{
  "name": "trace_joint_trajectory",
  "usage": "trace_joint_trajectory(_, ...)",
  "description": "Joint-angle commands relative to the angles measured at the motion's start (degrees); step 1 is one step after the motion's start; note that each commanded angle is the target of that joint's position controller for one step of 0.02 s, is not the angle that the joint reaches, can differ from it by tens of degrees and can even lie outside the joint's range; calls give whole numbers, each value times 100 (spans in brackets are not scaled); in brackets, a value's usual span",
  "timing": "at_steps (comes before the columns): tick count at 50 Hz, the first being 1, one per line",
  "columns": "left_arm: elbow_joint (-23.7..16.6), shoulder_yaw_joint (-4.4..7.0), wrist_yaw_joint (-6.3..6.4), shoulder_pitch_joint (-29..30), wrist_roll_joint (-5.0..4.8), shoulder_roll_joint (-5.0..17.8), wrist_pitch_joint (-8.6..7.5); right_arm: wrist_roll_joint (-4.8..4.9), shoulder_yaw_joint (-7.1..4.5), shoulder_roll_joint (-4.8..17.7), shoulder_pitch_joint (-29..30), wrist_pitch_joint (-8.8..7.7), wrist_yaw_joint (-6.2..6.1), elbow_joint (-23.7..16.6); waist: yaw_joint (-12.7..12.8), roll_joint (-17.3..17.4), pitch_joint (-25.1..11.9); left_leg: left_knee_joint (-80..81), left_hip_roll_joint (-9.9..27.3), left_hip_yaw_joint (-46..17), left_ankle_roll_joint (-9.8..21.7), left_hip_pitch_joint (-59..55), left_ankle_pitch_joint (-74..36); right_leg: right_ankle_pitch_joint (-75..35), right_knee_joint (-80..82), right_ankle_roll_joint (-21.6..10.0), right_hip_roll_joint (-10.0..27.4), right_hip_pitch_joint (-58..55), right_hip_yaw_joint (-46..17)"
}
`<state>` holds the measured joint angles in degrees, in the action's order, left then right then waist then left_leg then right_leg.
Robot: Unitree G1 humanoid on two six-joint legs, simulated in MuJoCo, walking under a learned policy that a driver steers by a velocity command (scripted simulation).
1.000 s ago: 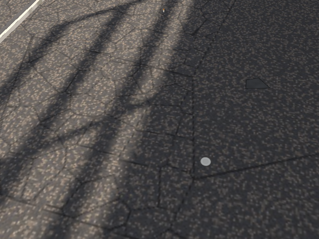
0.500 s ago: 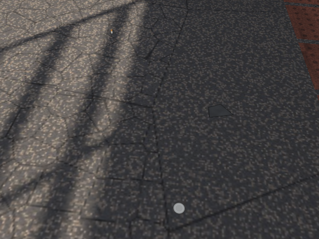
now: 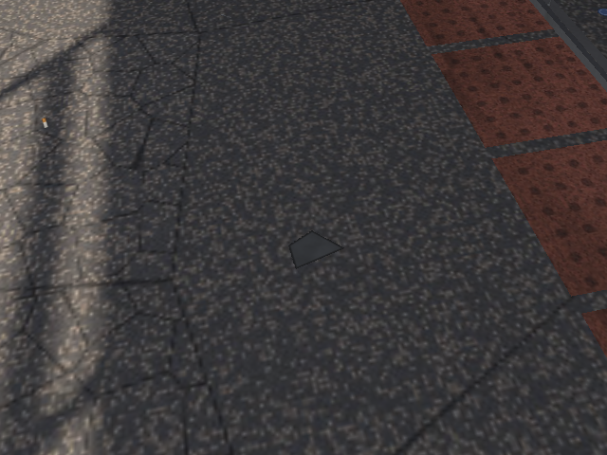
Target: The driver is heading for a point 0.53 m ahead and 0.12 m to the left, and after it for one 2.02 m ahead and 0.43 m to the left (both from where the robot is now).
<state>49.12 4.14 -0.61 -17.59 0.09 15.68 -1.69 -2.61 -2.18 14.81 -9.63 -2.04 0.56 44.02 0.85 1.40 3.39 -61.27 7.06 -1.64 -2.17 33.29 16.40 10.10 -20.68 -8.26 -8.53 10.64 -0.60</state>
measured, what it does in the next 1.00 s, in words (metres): walks ahead, turning left: left foot, then right foot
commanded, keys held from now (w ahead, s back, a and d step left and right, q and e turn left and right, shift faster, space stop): w+e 0.02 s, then w+q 0.50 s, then q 0.42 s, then no key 0.06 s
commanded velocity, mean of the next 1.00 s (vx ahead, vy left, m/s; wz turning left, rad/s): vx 0.36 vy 0.00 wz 0.29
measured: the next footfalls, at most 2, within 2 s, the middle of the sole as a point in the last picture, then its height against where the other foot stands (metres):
left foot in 0.32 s outside the picture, level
right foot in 0.84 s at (324, 385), level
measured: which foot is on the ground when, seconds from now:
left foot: up 0.00-0.30, down 0.32-0.84, up 0.86-1.00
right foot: down 0.00-0.36, up 0.38-0.82, down 0.84-1.00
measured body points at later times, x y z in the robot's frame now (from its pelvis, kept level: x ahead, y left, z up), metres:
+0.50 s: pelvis +0.29 +0.07 +0.00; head +0.31 +0.08 +0.45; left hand +0.35 +0.33 -0.13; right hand +0.38 -0.20 -0.13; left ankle +0.32 +0.12 -0.74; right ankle +0.24 -0.07 -0.65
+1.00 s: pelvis +0.47 +0.05 +0.00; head +0.52 +0.05 +0.44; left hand +0.52 +0.35 -0.10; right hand +0.66 -0.19 -0.14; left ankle +0.37 +0.13 -0.65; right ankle +0.58 +0.00 -0.74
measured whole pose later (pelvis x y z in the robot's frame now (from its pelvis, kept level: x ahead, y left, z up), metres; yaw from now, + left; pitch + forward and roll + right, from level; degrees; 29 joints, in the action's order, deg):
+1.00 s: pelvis +0.47 +0.05 +0.00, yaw +24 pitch +0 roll +1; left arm 41.5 0.3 2.1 -7.6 1.2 14.2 -0.9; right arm -1.0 -4.9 18.8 -14.4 3.0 0.1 45.0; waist -1.6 2.2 4.9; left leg -65.5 -5.4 -3.1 -1.0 24.5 27.8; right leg 6.8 -26.3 -2.6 0.1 19.3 2.7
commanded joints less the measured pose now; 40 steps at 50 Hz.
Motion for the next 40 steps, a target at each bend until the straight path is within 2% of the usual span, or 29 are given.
trace_joint_trajectory(1,-312,193,10,-189,-7,850,-141,-9,-105,436,0,76,16,-318,-55,-274,-147,615,-31,137,-138,340,-615,-1396,995,-762,1477,-107,-1542)
trace_joint_trajectory(4,-175,124,14,-516,-12,680,-185,21,-62,364,403,46,65,-373,160,-416,-109,1513,-46,219,-58,480,-1404,-1724,1061,-495,1459,-574,-1285)
trace_joint_trajectory(6,-82,96,28,-733,12,675,-231,64,-41,352,713,21,95,-446,315,-434,-96,1894,-95,295,65,510,-1706,-2112,1038,-349,1526,-926,-1142)
trace_joint_trajectory(9,29,57,71,-942,81,693,-259,109,-17,373,1145,-14,135,-582,469,-438,20,2331,-213,424,287,607,-1718,-2425,1020,-286,1697,-1455,-974)
trace_joint_trajectory(11,107,36,116,-981,140,711,-260,123,-18,403,1253,-37,168,-643,441,-473,131,2601,-328,452,463,527,-1463,-2652,991,-268,1861,-1719,-855)
trace_joint_trajectory(12,134,31,144,-924,162,736,-261,128,-26,428,1187,-46,181,-639,360,-488,159,2728,-413,467,569,352,-1264,-2955,920,-227,1931,-1785,-757)
trace_joint_trajectory(14,142,27,190,-689,189,829,-277,142,-76,506,641,-52,149,-472,51,-558,-56,2924,-785,612,803,-560,-785,-4598,339,-66,1933,-1773,-436)
trace_joint_trajectory(15,168,32,196,-643,216,884,-270,143,-135,610,84,-63,104,-292,-191,-561,-360,3007,-1020,686,927,-1184,-569,-5377,-392,6,1888,-1813,-289)
trace_joint_trajectory(16,166,23,194,-559,203,908,-251,108,-195,681,-759,-100,56,-14,-588,-428,-783,3378,-1146,714,1081,-2162,-761,-5433,-1484,105,1730,-1572,-52)
trace_joint_trajectory(17,26,-38,203,-514,168,797,-282,1,-298,998,-1691,-126,-8,187,-955,-116,-1330,3452,-296,-348,1419,-3571,-464,-3974,-3022,215,1553,-495,126)
trace_joint_trajectory(18,-155,-109,118,-968,8,383,-313,-34,-492,1664,-1975,-107,-19,230,-642,1284,-1797,3910,1216,-3446,2380,-4974,-333,86,-5366,573,345,1702,445)
trace_joint_trajectory(19,-165,-61,116,-641,210,702,-344,242,-416,1280,-1474,-48,70,238,-480,661,-1592,4476,1216,-4211,2357,-4759,-407,1511,-5793,488,405,2428,-340)
trace_joint_trajectory(20,-305,-69,76,-252,196,716,-384,281,-383,1120,-978,-27,88,113,-328,318,-826,4499,1089,-3279,2268,-4003,-384,1093,-5678,484,763,2670,-437)
trace_joint_trajectory(21,-372,-101,49,23,186,685,-425,235,-326,864,-777,-30,98,92,-279,-116,-477,4636,851,-2741,2136,-3404,-851,820,-5355,512,973,2589,-385)
trace_joint_trajectory(22,-418,-108,33,114,200,617,-386,223,-291,761,-733,-43,71,129,-143,-200,-233,4726,604,-2349,1986,-2941,-1268,780,-5010,565,1109,2440,-360)
trace_joint_trajectory(23,-452,-134,24,62,255,563,-291,238,-256,674,-706,-64,44,194,9,-120,-210,4823,361,-2017,1850,-2606,-1588,756,-4699,662,1212,2183,-345)
trace_joint_trajectory(25,-477,-176,-3,5,296,439,-136,269,-280,770,-846,-138,33,259,77,46,-295,4914,159,-1718,1844,-2366,-2005,754,-4329,836,1236,2013,-212)
trace_joint_trajectory(26,-523,-191,-11,95,294,404,-94,276,-304,843,-922,-152,28,285,70,76,-284,4976,82,-1617,1857,-2276,-2001,664,-4126,918,1253,2064,-146)
trace_joint_trajectory(28,-664,-205,8,478,256,382,-61,262,-330,941,-1034,-146,10,304,21,50,-89,4939,-19,-1422,1803,-2119,-3027,354,-3612,1092,1230,2215,-11)
trace_joint_trajectory(31,-852,-249,37,983,203,299,-49,280,-347,950,-1272,-83,-7,354,-145,155,-258,4451,-288,-1083,1418,-2262,-4677,-223,-2840,1185,1050,2097,118)
trace_joint_trajectory(34,-994,-269,50,1374,128,339,-40,274,-364,949,-1523,36,-76,370,-366,327,-494,4075,-357,-1232,1133,-2693,-4903,-569,-2357,1117,856,2070,75)
trace_joint_trajectory(37,-1090,-282,93,1604,95,426,-75,197,-386,952,-1561,153,-148,314,-455,383,-476,3672,-297,-1595,1094,-3044,-4781,-380,-1817,1037,694,2020,-67)
trace_joint_trajectory(39,-998,-250,142,1245,78,580,-140,156,-419,1008,-1268,183,-186,178,-255,433,-489,3297,-310,-1890,957,-2988,-4576,-202,-1174,893,621,1439,-245)
trace_joint_trajectory(40,-907,-224,181,914,85,666,-186,173,-435,1054,-1052,163,-184,99,-68,451,-541,2995,-423,-1989,841,-2859,-4439,-344,-696,791,581,910,-271)
Velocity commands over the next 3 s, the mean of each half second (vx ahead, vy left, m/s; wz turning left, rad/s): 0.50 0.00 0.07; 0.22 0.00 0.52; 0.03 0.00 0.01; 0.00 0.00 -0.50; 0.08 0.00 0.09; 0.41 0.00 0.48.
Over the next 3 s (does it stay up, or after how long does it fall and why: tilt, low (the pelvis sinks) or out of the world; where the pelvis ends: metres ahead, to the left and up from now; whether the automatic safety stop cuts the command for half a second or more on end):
stays up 0.67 0.16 -0.02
